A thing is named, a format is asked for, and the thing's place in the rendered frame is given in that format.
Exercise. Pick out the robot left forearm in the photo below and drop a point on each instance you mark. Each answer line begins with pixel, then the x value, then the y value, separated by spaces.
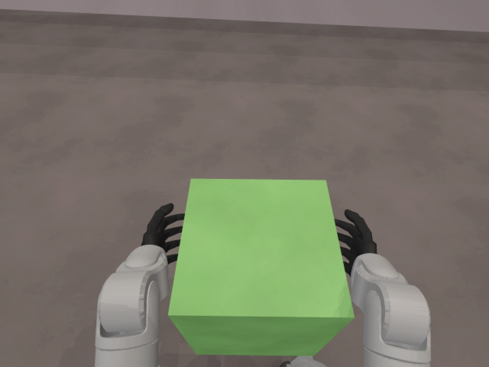
pixel 128 310

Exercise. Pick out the carton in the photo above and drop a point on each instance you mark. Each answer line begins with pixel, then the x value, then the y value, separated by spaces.
pixel 259 270

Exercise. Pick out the right robot shin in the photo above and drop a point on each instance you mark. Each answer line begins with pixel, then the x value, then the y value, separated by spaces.
pixel 305 357

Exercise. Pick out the robot right forearm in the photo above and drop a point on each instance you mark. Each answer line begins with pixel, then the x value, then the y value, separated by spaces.
pixel 396 315

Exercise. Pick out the right robot hand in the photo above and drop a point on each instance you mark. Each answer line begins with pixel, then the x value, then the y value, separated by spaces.
pixel 361 243

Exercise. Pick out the left robot hand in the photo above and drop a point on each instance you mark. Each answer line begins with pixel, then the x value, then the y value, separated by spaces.
pixel 157 233

